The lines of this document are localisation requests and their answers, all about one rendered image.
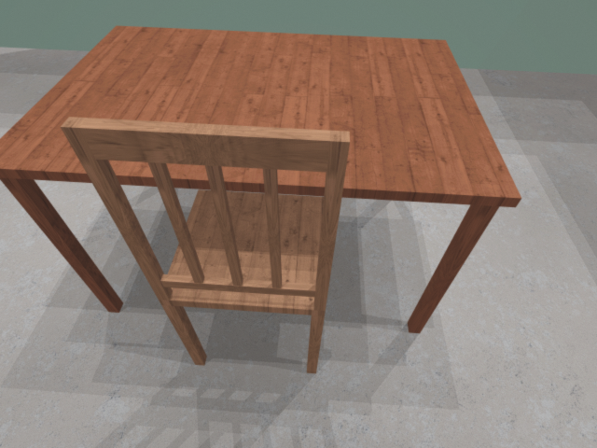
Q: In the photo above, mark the chair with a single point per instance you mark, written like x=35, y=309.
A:
x=259, y=252

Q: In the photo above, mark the table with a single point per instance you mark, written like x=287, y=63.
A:
x=416, y=132

